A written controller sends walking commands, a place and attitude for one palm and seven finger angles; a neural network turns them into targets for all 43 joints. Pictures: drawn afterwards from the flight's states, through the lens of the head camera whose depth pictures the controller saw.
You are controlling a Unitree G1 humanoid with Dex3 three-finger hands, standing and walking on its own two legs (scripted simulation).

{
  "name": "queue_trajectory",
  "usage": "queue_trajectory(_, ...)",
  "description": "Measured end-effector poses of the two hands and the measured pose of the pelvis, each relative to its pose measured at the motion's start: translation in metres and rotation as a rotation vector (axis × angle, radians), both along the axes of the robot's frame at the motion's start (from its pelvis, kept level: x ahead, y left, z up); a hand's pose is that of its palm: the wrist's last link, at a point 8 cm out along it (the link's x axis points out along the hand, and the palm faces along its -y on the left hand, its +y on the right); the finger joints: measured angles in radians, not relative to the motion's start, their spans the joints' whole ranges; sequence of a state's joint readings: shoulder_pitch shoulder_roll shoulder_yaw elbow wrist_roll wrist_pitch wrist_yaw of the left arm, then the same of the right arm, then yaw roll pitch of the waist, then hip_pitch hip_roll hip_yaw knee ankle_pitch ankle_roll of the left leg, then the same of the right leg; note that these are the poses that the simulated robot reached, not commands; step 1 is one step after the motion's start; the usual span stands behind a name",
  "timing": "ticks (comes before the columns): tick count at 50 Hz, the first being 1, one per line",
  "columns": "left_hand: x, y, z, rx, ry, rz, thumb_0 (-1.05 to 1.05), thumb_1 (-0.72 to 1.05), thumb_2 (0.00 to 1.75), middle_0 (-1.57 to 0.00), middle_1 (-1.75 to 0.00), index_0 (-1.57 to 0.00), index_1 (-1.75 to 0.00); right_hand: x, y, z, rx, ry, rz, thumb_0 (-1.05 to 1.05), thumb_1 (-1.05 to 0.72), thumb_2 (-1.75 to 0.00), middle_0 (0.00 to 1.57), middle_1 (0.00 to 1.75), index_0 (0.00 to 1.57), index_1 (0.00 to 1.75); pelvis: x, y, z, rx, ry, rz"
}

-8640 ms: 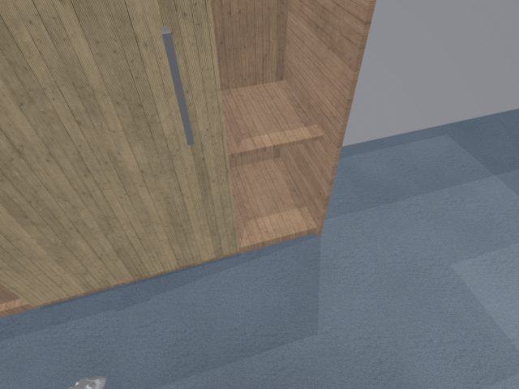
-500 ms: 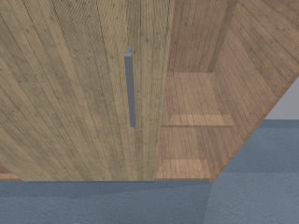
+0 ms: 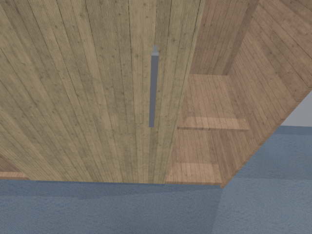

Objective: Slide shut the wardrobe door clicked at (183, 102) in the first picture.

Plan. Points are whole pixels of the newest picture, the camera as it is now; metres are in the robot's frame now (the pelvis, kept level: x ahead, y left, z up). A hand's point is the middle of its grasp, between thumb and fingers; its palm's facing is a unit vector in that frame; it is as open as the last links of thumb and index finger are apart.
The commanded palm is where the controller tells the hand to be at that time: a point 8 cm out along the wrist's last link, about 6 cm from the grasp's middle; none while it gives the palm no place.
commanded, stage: come to a stop and stand still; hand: left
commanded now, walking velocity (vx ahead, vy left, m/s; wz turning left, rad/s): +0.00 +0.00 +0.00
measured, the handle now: (153, 92) +0.49 +0.05 +0.09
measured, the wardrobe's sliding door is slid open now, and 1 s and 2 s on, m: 0.38 0.38 0.38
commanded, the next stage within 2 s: look again from close up in 0.16 s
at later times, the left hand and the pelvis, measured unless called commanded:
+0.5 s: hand out of the picture -0.03 +0.15 -0.18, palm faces +0.03 -0.98 -0.18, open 7.4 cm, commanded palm none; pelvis +0.00 -0.01 +0.00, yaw +0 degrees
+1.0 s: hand out of the picture -0.03 +0.13 -0.17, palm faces +0.03 -0.98 -0.18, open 7.4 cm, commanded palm none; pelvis +0.00 -0.03 +0.00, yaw +0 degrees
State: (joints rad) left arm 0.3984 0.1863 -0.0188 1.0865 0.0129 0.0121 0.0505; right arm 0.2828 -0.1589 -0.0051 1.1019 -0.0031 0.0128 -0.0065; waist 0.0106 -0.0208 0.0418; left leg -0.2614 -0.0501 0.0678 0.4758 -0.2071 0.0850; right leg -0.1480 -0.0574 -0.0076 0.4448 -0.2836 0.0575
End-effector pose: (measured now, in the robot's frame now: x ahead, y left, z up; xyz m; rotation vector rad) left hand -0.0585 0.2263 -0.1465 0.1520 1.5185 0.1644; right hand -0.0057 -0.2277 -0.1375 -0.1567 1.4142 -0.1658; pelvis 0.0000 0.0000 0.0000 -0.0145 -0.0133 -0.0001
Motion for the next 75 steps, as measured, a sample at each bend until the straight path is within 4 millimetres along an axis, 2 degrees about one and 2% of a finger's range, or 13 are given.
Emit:
queue_trajectory(7, -0.007, -0.008, 0.000, -0.019, 0.012, 0.013, 0.01, 0.91, 0.90, -0.20, -0.30, -0.20, -0.30, 0.004, 0.007, -0.002, 0.010, -0.013, -0.003, 0.01, -0.91, -0.89, 0.20, 0.30, 0.20, 0.30, -0.001, 0.003, 0.001, 0.004, -0.005, 0.000)
queue_trajectory(18, 0.016, -0.021, -0.001, -0.031, -0.056, 0.009, 0.00, 0.91, 0.90, -0.20, -0.30, -0.20, -0.30, 0.010, 0.001, -0.002, 0.008, -0.047, -0.009, 0.01, -0.92, -0.89, 0.20, 0.30, 0.20, 0.30, 0.000, -0.002, 0.002, 0.013, -0.009, -0.003)
queue_trajectory(29, 0.030, -0.027, 0.000, -0.018, -0.090, -0.004, 0.00, 0.91, 0.90, -0.20, -0.30, -0.20, -0.30, 0.002, -0.006, -0.004, 0.022, -0.034, -0.022, 0.01, -0.91, -0.90, 0.20, 0.30, 0.20, 0.30, -0.001, -0.012, 0.003, 0.012, -0.013, -0.003)
queue_trajectory(46, 0.027, -0.039, 0.003, -0.012, -0.079, 0.001, 0.00, 0.91, 0.90, -0.20, -0.30, -0.20, -0.30, -0.008, -0.012, -0.007, 0.044, -0.003, -0.028, 0.01, -0.91, -0.90, 0.20, 0.30, 0.20, 0.30, -0.001, -0.025, 0.003, 0.014, -0.012, 0.000)
queue_trajectory(60, 0.026, -0.048, 0.002, -0.022, -0.081, 0.009, 0.01, 0.91, 0.90, -0.20, -0.30, -0.20, -0.30, 0.002, -0.023, -0.005, 0.028, -0.022, -0.013, 0.01, -0.91, -0.90, 0.20, 0.30, 0.20, 0.30, -0.001, -0.032, 0.004, 0.014, -0.014, 0.003)
queue_trajectory(75, 0.035, -0.042, 0.005, 0.001, -0.092, 0.000, 0.01, 0.91, 0.90, -0.20, -0.30, -0.20, -0.30, 0.011, -0.033, -0.004, 0.020, -0.034, -0.002, 0.01, -0.91, -0.90, 0.20, 0.30, 0.20, 0.30, 0.002, -0.037, 0.004, 0.015, -0.009, 0.004)
